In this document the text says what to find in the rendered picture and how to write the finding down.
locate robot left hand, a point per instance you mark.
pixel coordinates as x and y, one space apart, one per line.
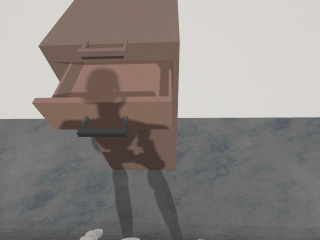
92 235

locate handle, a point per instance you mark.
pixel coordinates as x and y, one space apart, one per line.
83 132
102 52

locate cabinet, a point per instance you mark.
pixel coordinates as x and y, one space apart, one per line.
149 30

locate drawer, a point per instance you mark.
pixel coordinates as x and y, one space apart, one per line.
107 91

